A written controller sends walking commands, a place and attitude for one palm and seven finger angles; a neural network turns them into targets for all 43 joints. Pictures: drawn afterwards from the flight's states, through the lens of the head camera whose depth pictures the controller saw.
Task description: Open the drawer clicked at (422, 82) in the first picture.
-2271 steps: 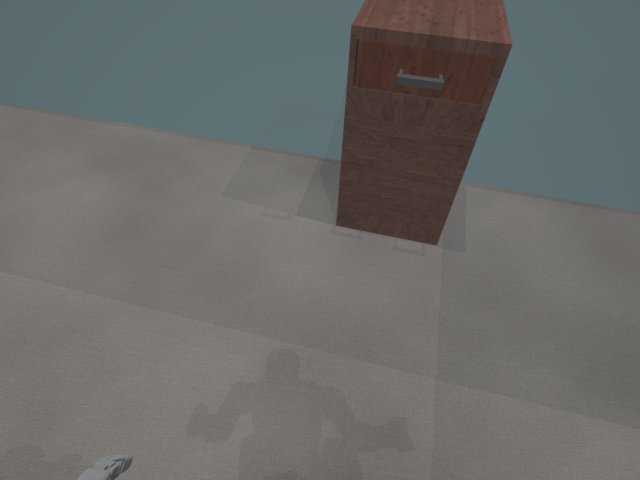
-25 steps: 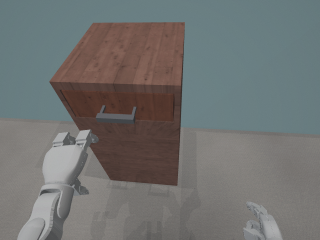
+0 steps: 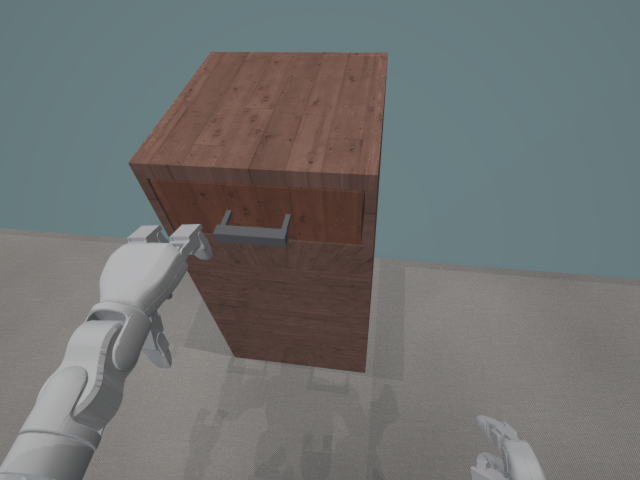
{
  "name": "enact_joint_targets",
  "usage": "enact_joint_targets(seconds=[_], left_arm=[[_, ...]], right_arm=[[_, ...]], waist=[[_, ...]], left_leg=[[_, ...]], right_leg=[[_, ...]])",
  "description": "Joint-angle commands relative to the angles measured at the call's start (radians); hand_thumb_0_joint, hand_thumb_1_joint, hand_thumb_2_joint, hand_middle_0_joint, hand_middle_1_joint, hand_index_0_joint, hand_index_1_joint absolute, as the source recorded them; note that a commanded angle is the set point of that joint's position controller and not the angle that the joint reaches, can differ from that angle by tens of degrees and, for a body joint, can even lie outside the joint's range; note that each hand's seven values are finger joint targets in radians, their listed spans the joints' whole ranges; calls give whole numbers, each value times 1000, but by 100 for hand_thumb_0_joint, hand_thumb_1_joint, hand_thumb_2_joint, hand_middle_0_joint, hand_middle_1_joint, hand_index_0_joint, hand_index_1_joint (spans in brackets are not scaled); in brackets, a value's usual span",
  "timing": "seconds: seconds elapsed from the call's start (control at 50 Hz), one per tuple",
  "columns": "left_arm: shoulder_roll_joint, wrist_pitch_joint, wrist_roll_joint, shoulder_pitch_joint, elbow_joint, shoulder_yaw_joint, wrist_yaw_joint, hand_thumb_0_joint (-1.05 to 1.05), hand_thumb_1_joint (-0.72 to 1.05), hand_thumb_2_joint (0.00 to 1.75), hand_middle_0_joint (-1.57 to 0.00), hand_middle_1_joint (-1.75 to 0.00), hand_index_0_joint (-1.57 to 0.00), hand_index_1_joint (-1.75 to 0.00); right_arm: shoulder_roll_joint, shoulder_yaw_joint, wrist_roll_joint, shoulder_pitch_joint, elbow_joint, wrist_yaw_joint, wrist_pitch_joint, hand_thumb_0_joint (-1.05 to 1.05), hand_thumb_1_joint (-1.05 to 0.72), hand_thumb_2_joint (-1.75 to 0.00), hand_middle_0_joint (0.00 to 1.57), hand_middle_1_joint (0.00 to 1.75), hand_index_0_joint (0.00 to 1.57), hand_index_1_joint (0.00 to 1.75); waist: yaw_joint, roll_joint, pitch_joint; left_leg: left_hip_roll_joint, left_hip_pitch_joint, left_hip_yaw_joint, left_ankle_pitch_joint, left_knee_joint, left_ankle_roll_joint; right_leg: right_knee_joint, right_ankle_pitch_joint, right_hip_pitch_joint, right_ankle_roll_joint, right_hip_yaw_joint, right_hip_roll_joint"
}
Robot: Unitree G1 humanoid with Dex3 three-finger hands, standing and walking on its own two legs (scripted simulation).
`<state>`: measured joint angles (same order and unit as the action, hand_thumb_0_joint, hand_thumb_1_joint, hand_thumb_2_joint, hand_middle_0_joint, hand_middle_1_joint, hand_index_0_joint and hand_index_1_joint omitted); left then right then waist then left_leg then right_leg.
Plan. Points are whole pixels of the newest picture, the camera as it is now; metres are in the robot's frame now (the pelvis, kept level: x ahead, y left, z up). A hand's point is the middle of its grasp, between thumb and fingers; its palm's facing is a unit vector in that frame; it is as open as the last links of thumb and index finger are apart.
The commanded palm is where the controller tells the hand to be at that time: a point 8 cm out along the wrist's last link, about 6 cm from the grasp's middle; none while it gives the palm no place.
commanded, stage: raise the hand with hooked fingers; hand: left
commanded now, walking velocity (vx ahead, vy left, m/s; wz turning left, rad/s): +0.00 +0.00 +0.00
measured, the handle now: (254, 226) +0.53 +0.20 -0.05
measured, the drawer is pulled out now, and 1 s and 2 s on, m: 0.00 0.00 0.00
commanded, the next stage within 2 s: move the hooked fingers above the handle in 0.22 s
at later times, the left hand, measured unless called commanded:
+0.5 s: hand (185, 298) +0.31 +0.22 +0.05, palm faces -0.05 -0.08 -1.00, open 13.8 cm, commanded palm +0.31 +0.23 +0.12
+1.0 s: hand (210, 268) +0.38 +0.21 +0.03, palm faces -0.05 -0.07 -1.00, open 13.8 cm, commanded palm +0.36 +0.23 +0.10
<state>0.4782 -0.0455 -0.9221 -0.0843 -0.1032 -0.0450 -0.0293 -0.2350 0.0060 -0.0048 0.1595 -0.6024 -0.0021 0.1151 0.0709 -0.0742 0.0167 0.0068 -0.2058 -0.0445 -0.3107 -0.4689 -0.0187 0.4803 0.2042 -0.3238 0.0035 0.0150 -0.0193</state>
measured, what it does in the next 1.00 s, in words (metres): stands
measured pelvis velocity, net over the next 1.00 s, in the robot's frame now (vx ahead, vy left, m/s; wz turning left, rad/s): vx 0.01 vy -0.01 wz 0.00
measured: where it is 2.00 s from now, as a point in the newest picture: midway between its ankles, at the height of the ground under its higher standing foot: outside the picture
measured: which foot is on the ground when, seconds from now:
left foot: down 0.00-1.00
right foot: down 0.00-1.00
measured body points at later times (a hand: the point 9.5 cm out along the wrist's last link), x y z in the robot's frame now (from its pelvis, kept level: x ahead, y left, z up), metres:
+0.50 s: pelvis +0.00 -0.01 +0.00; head +0.03 -0.04 +0.45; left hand +0.31 +0.22 +0.11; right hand +0.18 -0.24 -0.11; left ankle -0.04 +0.10 -0.74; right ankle +0.03 -0.12 -0.74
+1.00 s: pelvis +0.01 -0.01 -0.01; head +0.07 -0.03 +0.44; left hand +0.37 +0.22 +0.09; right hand +0.13 -0.27 -0.13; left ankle -0.04 +0.10 -0.74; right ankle +0.03 -0.12 -0.74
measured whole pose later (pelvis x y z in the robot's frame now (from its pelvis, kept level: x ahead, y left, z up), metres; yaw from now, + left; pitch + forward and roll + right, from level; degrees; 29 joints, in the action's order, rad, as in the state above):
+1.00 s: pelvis +0.01 -0.01 -0.01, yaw +0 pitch +9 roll +0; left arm 0.46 -0.14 -1.00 -0.33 -0.44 -0.06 -0.15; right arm -0.26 0.06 -0.01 0.24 -0.64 0.02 0.11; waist 0.02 -0.04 0.05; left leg 0.00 -0.35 -0.04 -0.35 -0.54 -0.01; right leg 0.55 0.24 -0.47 -0.01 0.02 -0.01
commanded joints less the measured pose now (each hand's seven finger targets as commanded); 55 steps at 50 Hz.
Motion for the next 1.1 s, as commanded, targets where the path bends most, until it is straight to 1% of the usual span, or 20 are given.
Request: enact_joint_targets(seconds=[0.0,0.06,0.14,0.18,0.28,0.34,0.36,0.42,0.46,0.54,0.62,0.68,0.8,0.86,0.88,0.92,0.96,1.0,1.06,1.08], left_arm=[[206,-64,2,-209,220,152,-60,0,-50,30,-30,-120,-30,-120],[238,-92,-10,-243,248,194,-110,0,-50,30,-30,-120,-30,-120],[222,-87,-26,-266,236,185,-166,0,-50,30,-30,-120,-30,-120],[208,-66,-29,-264,217,169,-178,0,-50,30,-30,-120,-30,-120],[147,-1,-5,-200,148,95,-140,0,-50,30,-30,-120,-30,-120],[153,13,-9,-275,128,68,-109,0,-50,30,-30,-120,-30,-120],[182,10,-15,-289,108,95,-103,0,-50,30,-30,-120,-30,-120],[180,-18,-33,-388,90,77,-99,0,-50,30,-30,-120,-30,-120],[217,-49,-39,-451,87,105,-111,0,-50,30,-30,-120,-30,-120],[213,-84,-46,-483,40,120,-146,0,-50,30,-30,-120,-30,-120],[200,-62,-49,-513,-90,113,-160,0,-50,30,-30,-120,-30,-120],[203,-35,-59,-488,-136,112,-153,0,-50,30,-30,-120,-30,-120],[164,-54,-44,-520,-108,62,-123,0,-50,30,-30,-120,-30,-120],[224,-82,-51,-556,-108,120,-137,0,-50,30,-30,-120,-30,-120],[205,-93,-55,-595,-100,99,-147,0,-50,30,-30,-120,-30,-120],[230,-103,-68,-608,-149,135,-175,0,-50,30,-30,-120,-30,-120],[263,-109,-82,-640,-144,168,-203,0,-50,30,-30,-120,-30,-120],[200,-95,-91,-667,-181,112,-225,0,-50,30,-30,-120,-30,-120],[211,-64,-97,-680,-268,122,-235,0,-50,30,-30,-120,-30,-120],[188,-52,-101,-701,-293,90,-231,0,-50,30,-30,-120,-30,-120]], right_arm=[[-120,49,6,-100,153,3,-50,0,-90,-90,20,30,20,30],[-120,57,5,-96,145,5,-59,0,-90,-90,20,30,20,30],[-116,66,-1,-85,127,3,-64,0,-90,-90,20,30,20,30],[-117,69,-3,-84,124,1,-66,0,-90,-90,20,30,20,30],[-123,63,-16,-99,129,1,-61,0,-90,-90,20,30,20,30],[-130,57,-16,-102,133,9,-55,0,-90,-90,20,30,20,30],[-132,56,-16,-103,132,13,-55,0,-90,-90,20,30,20,30],[-124,53,-11,-86,126,20,-57,0,-90,-90,20,30,20,30],[-125,54,-7,-76,121,27,-61,0,-90,-90,20,30,20,30],[-114,62,-6,-52,110,29,-70,0,-90,-90,20,30,20,30],[-120,66,-13,-27,92,27,-69,0,-90,-90,20,30,20,30],[-126,69,-15,-20,104,24,-58,0,-90,-90,20,30,20,30],[-136,81,-10,6,113,22,-46,0,-90,-90,20,30,20,30],[-141,86,-6,22,102,27,-41,0,-90,-90,20,30,20,30],[-137,86,-5,31,100,26,-42,0,-90,-90,20,30,20,30],[-137,91,-6,47,83,27,-43,0,-90,-90,20,30,20,30],[-140,96,-3,62,78,26,-42,0,-90,-90,20,30,20,30],[-132,97,-6,66,69,20,-43,0,-90,-90,20,30,20,30],[-142,102,-8,83,56,17,-41,0,-90,-90,20,30,20,30],[-144,99,-9,88,57,16,-38,0,-90,-90,20,30,20,30]], waist=[[18,67,238],[20,40,258],[13,-12,271],[8,-2,284],[-3,67,229],[-14,95,204],[-14,103,196],[-22,96,222],[-20,45,249],[-17,30,307],[-29,81,279],[-16,72,316],[-34,89,364],[-37,88,359],[-45,69,364],[-47,77,350],[-37,46,392],[-56,25,387],[-63,60,393],[-68,57,389]], left_leg=[[7,-43,20,349,63,4],[7,-35,25,343,62,6],[6,-19,23,368,57,14],[6,-16,19,353,54,12],[6,-48,7,301,72,5],[8,-61,3,264,75,-1],[9,-66,1,250,72,-5],[15,-54,3,247,61,-8],[18,-47,8,243,55,-6],[21,-45,4,302,31,-5],[20,-100,-3,295,21,-4],[23,-112,-11,325,12,-5],[20,-104,-5,381,-16,-13],[21,-115,1,387,-26,-15],[21,-108,4,385,-30,-15],[19,-120,2,377,-38,-15],[22,-122,6,407,-45,-10],[19,-109,6,411,-55,-5],[17,-130,4,410,-63,-6],[19,-140,1,397,-64,-6]], right_leg=[[-20,-218,226,-49,-11,22],[-19,-199,216,-50,-17,25],[-10,-198,187,-55,-8,25],[-11,-186,186,-53,-7,24],[-31,-164,190,-46,-7,22],[-41,-141,177,-43,-7,21],[-47,-127,175,-42,-15,23],[-37,-126,165,-42,-11,21],[-33,-117,163,-44,-15,22],[-7,-186,174,-46,-17,21],[3,-202,157,-42,-13,21],[19,-244,187,-44,-16,20],[43,-316,185,-42,-17,21],[51,-314,172,-44,-19,25],[56,-311,155,-43,-17,22],[61,-298,131,-45,-16,25],[77,-313,144,-50,-16,26],[85,-301,99,-50,-6,29],[89,-300,96,-50,-4,35],[93,-293,86,-49,-2,33]])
